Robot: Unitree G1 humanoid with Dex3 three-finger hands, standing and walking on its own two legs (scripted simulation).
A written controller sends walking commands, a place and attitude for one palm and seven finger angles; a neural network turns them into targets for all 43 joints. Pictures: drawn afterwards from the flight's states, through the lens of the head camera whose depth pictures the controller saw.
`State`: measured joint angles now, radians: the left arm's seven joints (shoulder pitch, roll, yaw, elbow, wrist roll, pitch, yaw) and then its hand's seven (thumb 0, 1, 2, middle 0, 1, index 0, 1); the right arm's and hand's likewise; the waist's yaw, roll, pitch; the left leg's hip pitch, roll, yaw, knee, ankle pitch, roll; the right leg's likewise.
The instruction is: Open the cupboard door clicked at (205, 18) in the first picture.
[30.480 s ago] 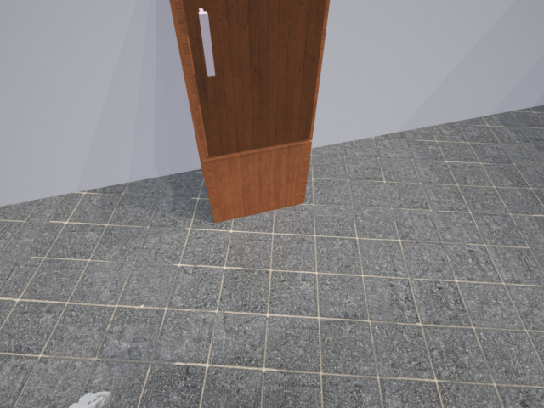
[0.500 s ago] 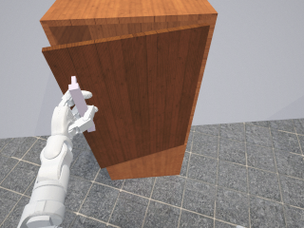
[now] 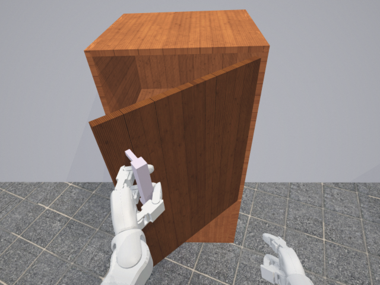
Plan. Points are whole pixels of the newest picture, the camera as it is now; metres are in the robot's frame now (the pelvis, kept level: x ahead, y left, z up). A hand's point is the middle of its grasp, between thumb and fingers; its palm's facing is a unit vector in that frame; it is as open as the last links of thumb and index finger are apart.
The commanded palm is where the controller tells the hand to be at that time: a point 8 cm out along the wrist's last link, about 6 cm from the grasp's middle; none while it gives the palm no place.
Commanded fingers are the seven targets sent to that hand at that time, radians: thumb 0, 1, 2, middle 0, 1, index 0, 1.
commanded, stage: open thumb and fingers to let go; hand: left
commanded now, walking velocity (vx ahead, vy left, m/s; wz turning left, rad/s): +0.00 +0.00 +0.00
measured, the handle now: (141, 185) +0.29 +0.12 +0.10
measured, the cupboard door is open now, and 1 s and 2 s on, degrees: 40 38 41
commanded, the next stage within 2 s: slide the hand sideways off the handle in 0.88 s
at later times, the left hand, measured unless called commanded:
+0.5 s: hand (156, 198) +0.26 +0.08 +0.11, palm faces +0.38 -0.92 +0.01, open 10.9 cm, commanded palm +0.21 +0.13 +0.10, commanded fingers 0.00 -0.50 0.30 -0.29 -1.15 -0.29 -1.15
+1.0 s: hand (153, 198) +0.26 +0.09 +0.11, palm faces +0.30 -0.95 -0.01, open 14.6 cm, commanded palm +0.21 +0.12 +0.10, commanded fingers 0.00 -0.50 0.30 -0.15 -0.30 -0.15 -0.30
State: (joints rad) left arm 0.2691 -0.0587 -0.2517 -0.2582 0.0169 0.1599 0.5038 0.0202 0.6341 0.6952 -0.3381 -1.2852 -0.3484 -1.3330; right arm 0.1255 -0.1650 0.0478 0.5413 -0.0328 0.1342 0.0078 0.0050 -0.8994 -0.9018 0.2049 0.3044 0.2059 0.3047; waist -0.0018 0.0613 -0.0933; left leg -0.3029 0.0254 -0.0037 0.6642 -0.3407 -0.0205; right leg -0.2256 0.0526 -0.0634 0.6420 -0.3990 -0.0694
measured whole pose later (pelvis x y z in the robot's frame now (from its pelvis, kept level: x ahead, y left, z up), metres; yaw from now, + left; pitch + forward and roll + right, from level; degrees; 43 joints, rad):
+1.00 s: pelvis -0.03 +0.03 +0.00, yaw +1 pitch -2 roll -1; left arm 0.06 -0.08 -0.31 -0.08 0.03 0.12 0.56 -0.01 -0.50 0.30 -0.39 -0.65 -0.39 -0.66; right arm 0.12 -0.17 0.03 0.61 -0.03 0.11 0.00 0.01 -0.90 -0.90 0.20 0.30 0.20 0.30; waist 0.02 0.05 -0.04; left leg -0.36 0.00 0.00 0.71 -0.32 0.02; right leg -0.27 0.02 -0.07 0.68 -0.38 -0.04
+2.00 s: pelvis -0.01 +0.00 +0.00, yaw +0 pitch +1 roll +0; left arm 0.56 0.18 -0.01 -0.35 -0.20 -0.13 -0.11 -0.01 -0.50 0.30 -0.23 -0.34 -0.22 -0.34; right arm 0.24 -0.23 0.03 0.50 0.03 -0.05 -0.05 0.01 -0.90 -0.90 0.20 0.30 0.20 0.30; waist 0.02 0.06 -0.07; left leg -0.37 0.02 0.00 0.71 -0.35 -0.02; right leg -0.30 0.05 -0.06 0.70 -0.41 -0.06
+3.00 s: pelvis -0.02 +0.05 +0.01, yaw +0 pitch -3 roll -2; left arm 0.55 0.29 0.14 -0.47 -0.07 -0.02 0.08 -0.01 -0.22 0.41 -0.16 -0.30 -0.16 -0.30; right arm 0.22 -0.22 0.07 0.56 0.02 -0.15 -0.10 0.01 -0.90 -0.90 0.21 0.30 0.21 0.30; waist 0.06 0.05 -0.01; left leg -0.26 -0.02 0.01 0.59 -0.28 0.04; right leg -0.17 0.01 -0.05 0.52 -0.31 0.00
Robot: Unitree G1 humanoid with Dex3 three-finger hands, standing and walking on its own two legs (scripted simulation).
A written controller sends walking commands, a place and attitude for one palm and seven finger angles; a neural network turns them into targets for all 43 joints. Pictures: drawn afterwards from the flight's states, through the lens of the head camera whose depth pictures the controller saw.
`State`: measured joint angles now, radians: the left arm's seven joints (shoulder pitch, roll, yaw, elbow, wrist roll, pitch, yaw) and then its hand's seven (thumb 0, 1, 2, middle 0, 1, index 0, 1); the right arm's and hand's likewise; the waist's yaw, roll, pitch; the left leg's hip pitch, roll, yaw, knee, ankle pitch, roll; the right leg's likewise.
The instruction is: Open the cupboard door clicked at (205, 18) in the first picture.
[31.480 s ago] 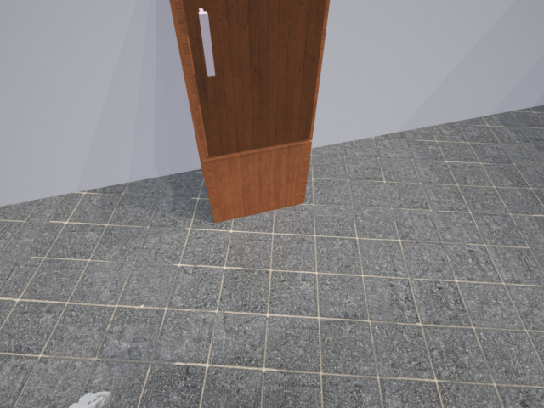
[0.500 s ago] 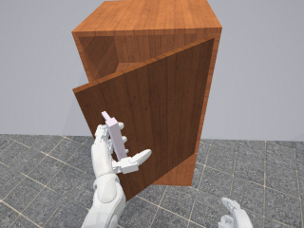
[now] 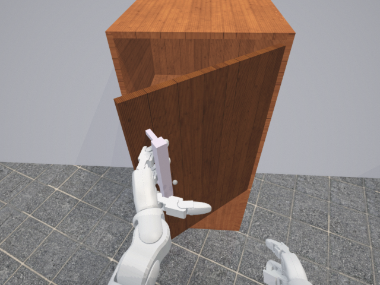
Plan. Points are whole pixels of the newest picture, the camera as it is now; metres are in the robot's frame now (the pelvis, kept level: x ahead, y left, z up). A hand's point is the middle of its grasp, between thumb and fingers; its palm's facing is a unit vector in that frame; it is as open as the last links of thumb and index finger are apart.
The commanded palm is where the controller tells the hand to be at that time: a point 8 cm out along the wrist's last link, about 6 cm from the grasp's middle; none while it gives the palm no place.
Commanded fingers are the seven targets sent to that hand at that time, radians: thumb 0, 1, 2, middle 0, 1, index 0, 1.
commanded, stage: slide the hand sideways off the handle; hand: left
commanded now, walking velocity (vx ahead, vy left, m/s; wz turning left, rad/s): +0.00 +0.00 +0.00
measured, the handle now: (158, 165) +0.33 +0.10 +0.11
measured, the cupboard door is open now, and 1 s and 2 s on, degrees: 38 41 41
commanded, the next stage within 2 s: draw the hand back to the body in 1.18 s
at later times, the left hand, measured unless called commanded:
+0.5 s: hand (173, 202) +0.24 +0.06 +0.11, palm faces -0.09 -1.00 +0.00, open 16.0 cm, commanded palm +0.21 +0.13 +0.11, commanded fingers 0.00 -0.50 0.30 -0.15 -0.30 -0.15 -0.30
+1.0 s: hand (141, 222) +0.21 +0.11 +0.10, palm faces -0.01 -1.00 -0.05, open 16.0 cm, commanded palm +0.17 +0.18 +0.11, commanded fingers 0.00 -0.50 0.30 -0.15 -0.30 -0.15 -0.30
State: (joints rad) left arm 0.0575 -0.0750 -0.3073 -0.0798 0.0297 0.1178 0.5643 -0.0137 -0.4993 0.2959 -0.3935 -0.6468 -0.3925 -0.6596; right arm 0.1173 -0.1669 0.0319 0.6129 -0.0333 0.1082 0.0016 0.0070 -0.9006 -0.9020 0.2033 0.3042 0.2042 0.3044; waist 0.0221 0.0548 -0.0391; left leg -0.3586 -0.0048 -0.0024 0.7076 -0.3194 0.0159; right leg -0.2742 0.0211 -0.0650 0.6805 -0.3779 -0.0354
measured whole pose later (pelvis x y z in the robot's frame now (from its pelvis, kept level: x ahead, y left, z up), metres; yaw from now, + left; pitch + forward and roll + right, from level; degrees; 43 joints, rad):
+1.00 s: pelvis +0.02 -0.03 +0.00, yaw -1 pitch +1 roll +0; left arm 0.56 0.18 -0.01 -0.35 -0.20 -0.13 -0.11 -0.01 -0.50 0.30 -0.23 -0.34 -0.22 -0.34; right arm 0.24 -0.23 0.03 0.50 0.03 -0.05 -0.05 0.01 -0.90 -0.90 0.20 0.30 0.20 0.30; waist 0.02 0.06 -0.07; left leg -0.37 0.02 0.00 0.71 -0.35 -0.02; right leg -0.30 0.05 -0.06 0.70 -0.41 -0.06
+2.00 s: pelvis +0.01 +0.02 +0.01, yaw -1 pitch -3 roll -2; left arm 0.55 0.29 0.14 -0.47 -0.07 -0.02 0.08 -0.01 -0.22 0.41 -0.16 -0.30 -0.16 -0.30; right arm 0.22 -0.22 0.07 0.56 0.02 -0.15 -0.10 0.01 -0.90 -0.90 0.21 0.30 0.21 0.30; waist 0.06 0.05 -0.01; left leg -0.26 -0.02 0.01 0.59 -0.28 0.04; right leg -0.17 0.01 -0.05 0.52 -0.31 0.00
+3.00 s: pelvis +0.03 +0.00 +0.03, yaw -2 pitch -4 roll -1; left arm 0.48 0.35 0.31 -0.38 -0.07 -0.08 0.10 0.01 0.89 0.89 -0.21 -0.30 -0.21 -0.31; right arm 0.19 -0.23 0.01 0.64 0.01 -0.07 -0.08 0.01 -0.90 -0.90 0.20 0.30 0.21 0.30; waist 0.07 0.07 0.02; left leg -0.11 0.01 0.03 0.42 -0.23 0.01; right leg -0.03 0.04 -0.03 0.36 -0.25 -0.03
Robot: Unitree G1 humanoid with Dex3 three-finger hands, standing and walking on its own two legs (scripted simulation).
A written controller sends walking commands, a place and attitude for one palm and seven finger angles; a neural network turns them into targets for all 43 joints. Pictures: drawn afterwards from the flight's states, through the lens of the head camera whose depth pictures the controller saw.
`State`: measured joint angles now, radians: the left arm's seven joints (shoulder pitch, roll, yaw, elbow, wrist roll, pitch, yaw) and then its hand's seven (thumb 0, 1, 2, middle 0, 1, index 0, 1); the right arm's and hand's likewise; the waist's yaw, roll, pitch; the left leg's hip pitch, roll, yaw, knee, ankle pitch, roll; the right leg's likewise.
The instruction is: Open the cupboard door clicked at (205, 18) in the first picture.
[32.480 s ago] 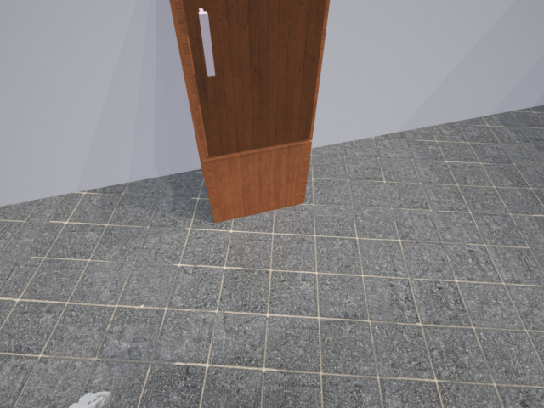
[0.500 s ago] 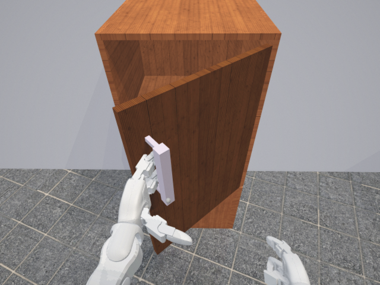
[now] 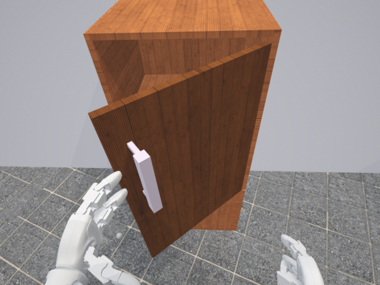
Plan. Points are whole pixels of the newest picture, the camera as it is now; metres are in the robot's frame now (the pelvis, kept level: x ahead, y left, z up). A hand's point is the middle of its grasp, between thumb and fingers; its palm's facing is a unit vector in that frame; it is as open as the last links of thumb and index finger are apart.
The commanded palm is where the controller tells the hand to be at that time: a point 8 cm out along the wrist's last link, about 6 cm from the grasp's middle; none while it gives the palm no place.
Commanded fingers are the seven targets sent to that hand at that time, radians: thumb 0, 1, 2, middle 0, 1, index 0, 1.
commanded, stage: slide the hand sideways off the handle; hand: left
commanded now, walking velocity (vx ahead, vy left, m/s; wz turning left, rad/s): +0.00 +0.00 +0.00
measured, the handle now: (144, 178) +0.30 +0.12 +0.11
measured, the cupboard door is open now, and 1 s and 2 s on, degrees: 41 41 41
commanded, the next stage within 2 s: draw the hand back to the body in 0.18 s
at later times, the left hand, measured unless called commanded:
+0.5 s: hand (83, 239) +0.17 +0.19 +0.12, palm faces +0.01 -1.00 -0.05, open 16.3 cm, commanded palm +0.13 +0.24 +0.13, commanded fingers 0.00 -0.50 0.30 -0.15 -0.30 -0.15 -0.30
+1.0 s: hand (39, 228) +0.17 +0.25 +0.14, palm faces +0.27 -0.92 -0.29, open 14.8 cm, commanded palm +0.13 +0.30 +0.16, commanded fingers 0.00 0.09 0.56 -0.17 -0.30 -0.17 -0.30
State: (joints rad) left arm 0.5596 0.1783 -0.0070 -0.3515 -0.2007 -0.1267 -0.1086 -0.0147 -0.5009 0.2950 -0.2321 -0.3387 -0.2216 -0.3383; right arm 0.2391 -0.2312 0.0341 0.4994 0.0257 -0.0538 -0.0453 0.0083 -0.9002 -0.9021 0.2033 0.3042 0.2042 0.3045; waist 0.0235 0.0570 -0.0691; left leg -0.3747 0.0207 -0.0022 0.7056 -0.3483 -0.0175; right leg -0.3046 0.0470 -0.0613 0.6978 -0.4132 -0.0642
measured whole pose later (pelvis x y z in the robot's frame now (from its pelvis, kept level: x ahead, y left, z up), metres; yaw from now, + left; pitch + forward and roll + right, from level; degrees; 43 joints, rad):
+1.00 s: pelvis -0.01 +0.05 +0.01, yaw +0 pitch -3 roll -2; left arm 0.55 0.29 0.14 -0.47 -0.07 -0.02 0.08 -0.01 -0.22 0.41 -0.16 -0.30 -0.16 -0.30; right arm 0.22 -0.22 0.07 0.56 0.02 -0.15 -0.10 0.01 -0.90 -0.90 0.21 0.30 0.21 0.30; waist 0.06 0.05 -0.01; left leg -0.26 -0.02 0.01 0.59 -0.28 0.04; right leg -0.17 0.01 -0.05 0.52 -0.31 0.00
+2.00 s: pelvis +0.01 +0.02 +0.03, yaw -1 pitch -4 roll -1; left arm 0.48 0.35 0.31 -0.38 -0.07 -0.08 0.10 0.01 0.89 0.89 -0.21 -0.30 -0.21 -0.31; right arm 0.19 -0.23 0.01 0.64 0.01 -0.07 -0.08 0.01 -0.90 -0.90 0.20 0.30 0.21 0.30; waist 0.07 0.07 0.02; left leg -0.11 0.01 0.03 0.42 -0.23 0.01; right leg -0.03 0.04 -0.03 0.36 -0.25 -0.03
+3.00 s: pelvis -0.17 +0.09 +0.02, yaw -2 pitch +0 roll -4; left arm 0.52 0.45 0.46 -0.57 -0.04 -0.19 0.17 0.01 0.89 0.89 -0.21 -0.30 -0.21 -0.31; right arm 0.20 -0.17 0.00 0.62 -0.01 -0.12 -0.06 0.01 -0.90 -0.90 0.21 0.30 0.21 0.30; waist 0.00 0.00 0.05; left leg -0.41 0.02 0.00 0.53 -0.11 0.06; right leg -0.42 0.07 0.04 0.99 -0.48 0.03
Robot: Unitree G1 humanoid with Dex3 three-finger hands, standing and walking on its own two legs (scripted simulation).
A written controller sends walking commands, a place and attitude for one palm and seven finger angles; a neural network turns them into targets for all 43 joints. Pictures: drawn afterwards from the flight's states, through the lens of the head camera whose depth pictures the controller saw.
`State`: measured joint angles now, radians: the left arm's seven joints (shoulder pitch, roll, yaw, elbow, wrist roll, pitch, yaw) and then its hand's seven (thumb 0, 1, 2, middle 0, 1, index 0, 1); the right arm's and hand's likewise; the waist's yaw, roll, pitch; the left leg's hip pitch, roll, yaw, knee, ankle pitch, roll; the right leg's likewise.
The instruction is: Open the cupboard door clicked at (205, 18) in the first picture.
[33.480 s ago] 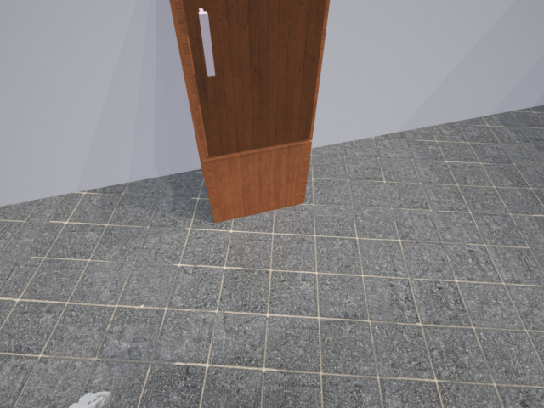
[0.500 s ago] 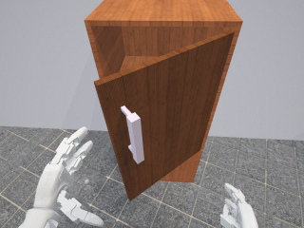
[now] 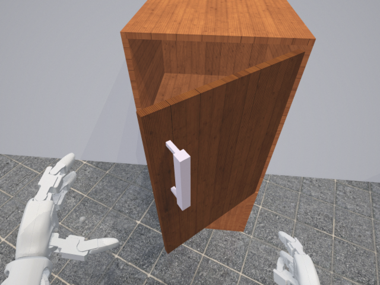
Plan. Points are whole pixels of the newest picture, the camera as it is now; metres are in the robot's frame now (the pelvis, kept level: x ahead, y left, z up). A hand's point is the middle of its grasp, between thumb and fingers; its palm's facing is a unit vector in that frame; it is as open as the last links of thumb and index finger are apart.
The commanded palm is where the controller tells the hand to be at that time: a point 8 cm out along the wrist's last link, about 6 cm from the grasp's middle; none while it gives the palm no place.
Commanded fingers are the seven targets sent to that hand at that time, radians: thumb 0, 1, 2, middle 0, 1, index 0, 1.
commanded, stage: draw the hand back to the body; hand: left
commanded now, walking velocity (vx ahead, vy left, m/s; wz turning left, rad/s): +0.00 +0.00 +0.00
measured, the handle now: (177, 176) +0.31 +0.07 +0.09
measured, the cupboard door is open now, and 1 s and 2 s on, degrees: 41 41 41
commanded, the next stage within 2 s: step back with the hand held close in 0.86 s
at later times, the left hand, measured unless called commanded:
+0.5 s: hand (63, 186) +0.22 +0.24 +0.16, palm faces +0.41 -0.81 -0.41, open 8.9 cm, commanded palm +0.17 +0.28 +0.18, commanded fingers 0.00 0.90 0.90 -0.20 -0.30 -0.20 -0.30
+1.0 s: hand (66, 192) +0.21 +0.23 +0.16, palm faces +0.41 -0.82 -0.40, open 7.4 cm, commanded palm +0.16 +0.27 +0.18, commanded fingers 0.00 0.90 0.90 -0.20 -0.30 -0.20 -0.30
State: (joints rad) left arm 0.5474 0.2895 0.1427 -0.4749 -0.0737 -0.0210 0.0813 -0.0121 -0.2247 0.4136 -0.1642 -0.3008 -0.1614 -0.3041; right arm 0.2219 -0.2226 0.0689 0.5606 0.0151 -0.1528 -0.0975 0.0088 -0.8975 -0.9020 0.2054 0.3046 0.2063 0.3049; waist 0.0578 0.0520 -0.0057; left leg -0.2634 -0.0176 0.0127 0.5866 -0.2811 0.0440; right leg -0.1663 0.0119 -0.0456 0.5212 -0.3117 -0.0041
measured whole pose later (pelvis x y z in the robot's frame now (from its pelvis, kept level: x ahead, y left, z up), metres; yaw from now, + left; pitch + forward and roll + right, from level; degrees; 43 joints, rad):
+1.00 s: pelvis +0.02 -0.02 +0.01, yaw -1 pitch -4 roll -1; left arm 0.48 0.35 0.31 -0.38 -0.07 -0.08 0.10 0.01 0.89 0.89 -0.21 -0.30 -0.21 -0.31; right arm 0.19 -0.23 0.01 0.64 0.01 -0.07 -0.08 0.01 -0.90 -0.90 0.20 0.30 0.21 0.30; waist 0.07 0.07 0.02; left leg -0.11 0.01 0.03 0.42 -0.23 0.01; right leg -0.03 0.04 -0.03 0.36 -0.25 -0.03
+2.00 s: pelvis -0.16 +0.04 +0.00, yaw -2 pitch +0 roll -4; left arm 0.52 0.45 0.46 -0.57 -0.04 -0.19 0.17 0.01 0.89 0.89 -0.21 -0.30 -0.21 -0.31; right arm 0.20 -0.17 0.00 0.62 -0.01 -0.12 -0.06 0.01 -0.90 -0.90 0.21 0.30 0.21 0.30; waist 0.00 0.00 0.05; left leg -0.41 0.02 0.00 0.53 -0.11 0.06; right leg -0.42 0.07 0.04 0.99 -0.48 0.03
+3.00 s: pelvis -0.35 +0.06 +0.01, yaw -3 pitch -1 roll +1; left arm 0.46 0.33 0.34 -0.38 -0.01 -0.17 0.16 0.01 0.89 0.89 -0.21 -0.30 -0.21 -0.31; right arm 0.29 -0.23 -0.01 0.69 -0.01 -0.12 -0.10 0.01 -0.90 -0.90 0.21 0.30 0.21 0.30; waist 0.02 -0.02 -0.02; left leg -0.36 0.06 0.06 0.69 -0.31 0.02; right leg -0.17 -0.03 -0.07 0.48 -0.29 -0.02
